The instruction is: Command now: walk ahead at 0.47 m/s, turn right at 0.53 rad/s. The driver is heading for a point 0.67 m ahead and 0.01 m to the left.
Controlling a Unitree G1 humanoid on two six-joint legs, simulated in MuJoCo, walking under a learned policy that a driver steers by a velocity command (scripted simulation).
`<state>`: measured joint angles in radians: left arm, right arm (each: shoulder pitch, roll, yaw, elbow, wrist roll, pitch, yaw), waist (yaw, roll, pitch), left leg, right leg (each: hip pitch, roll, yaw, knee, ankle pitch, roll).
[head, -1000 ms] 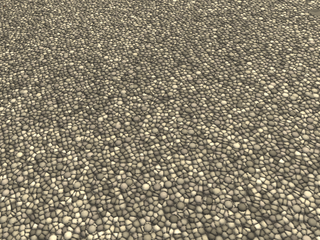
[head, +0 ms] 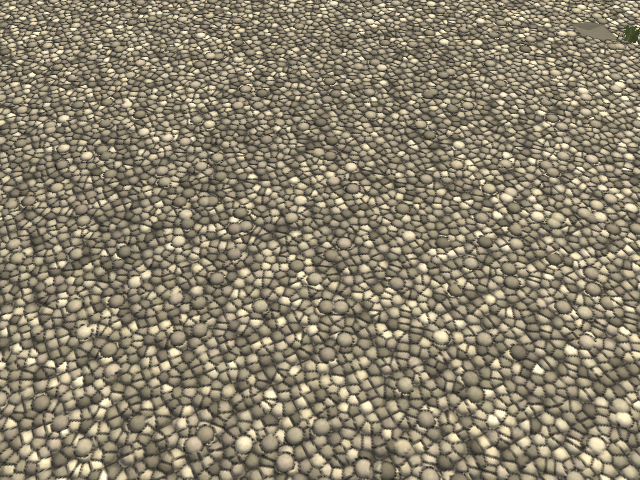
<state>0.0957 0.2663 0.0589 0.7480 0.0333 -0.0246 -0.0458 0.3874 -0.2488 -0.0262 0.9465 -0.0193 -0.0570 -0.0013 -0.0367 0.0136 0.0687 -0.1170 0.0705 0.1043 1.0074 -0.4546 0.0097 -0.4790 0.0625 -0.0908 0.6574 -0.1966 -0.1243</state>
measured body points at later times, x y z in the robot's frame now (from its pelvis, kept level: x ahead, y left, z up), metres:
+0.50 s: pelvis +0.30 -0.01 +0.01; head +0.34 -0.02 +0.46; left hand +0.32 +0.28 -0.12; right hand +0.46 -0.28 -0.08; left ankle +0.45 +0.04 -0.72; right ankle +0.09 -0.05 -0.71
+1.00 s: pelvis +0.55 -0.06 +0.01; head +0.59 -0.07 +0.46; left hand +0.77 +0.14 -0.09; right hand +0.50 -0.32 -0.13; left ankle +0.45 +0.04 -0.71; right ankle +0.66 -0.15 -0.72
